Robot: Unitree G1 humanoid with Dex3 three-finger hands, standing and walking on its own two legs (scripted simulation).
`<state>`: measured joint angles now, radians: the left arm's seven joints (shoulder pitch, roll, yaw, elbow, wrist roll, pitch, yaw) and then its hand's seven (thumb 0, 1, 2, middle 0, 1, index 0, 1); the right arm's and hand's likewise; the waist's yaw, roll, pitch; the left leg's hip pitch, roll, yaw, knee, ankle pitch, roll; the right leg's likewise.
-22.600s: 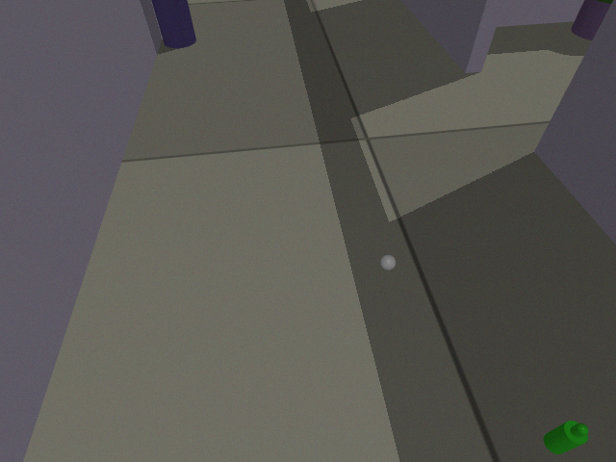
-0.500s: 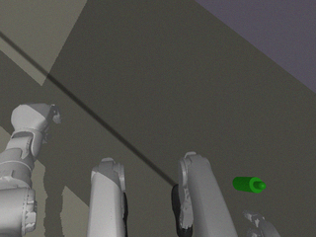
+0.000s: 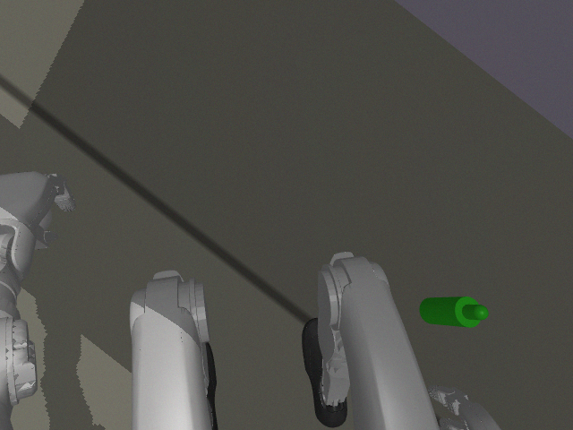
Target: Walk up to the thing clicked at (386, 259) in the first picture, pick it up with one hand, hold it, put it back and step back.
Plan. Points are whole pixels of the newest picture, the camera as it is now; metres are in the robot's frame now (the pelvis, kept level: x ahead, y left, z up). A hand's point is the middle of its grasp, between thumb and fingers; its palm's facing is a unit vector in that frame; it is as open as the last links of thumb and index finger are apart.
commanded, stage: crouch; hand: left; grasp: from above
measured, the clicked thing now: (26, 216) +0.42 +0.36 -0.18
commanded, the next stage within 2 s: lower in 0.18 s
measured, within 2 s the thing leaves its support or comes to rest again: neither
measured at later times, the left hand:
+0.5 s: hand (47, 223) +0.41 +0.35 -0.21, palm faces -0.47 -0.12 -0.87, open 7.2 cm
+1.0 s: hand (63, 226) +0.42 +0.35 -0.26, palm faces -0.44 -0.12 -0.89, open 7.1 cm
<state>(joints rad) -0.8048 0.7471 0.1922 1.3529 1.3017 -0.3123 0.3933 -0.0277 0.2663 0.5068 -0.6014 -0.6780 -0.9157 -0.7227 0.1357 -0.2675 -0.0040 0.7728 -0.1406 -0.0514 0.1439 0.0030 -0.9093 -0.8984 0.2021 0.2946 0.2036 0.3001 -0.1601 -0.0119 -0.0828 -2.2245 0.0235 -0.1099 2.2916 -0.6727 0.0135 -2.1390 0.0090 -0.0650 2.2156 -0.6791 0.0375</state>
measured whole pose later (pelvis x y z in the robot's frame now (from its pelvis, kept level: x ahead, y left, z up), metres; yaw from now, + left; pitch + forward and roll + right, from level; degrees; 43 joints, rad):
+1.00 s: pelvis +0.01 +0.00 -0.07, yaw -4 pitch +30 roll -10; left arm -0.88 0.91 0.25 1.58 1.36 -0.34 0.53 -0.02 0.25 0.54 -0.61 -0.67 -0.87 -0.71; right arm 0.06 -0.27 0.10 0.79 -0.22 -0.09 0.17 0.00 -0.90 -0.89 0.20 0.30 0.20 0.30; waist -0.23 -0.08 0.02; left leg -2.38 0.02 -0.18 2.54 -0.71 0.01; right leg -2.27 0.03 -0.11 2.43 -0.70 0.05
